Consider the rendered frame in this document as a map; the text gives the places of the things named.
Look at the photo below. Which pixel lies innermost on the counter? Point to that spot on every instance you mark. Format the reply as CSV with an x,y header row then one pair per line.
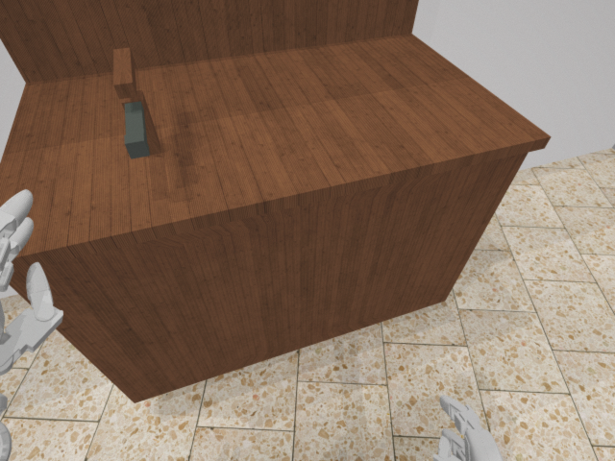
x,y
314,169

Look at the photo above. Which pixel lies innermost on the right robot hand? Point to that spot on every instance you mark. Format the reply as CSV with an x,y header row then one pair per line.
x,y
478,444

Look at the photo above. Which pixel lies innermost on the tap lever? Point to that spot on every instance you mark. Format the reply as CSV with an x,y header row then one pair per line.
x,y
135,138

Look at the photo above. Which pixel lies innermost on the left robot hand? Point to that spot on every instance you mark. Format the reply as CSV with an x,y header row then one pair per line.
x,y
32,326

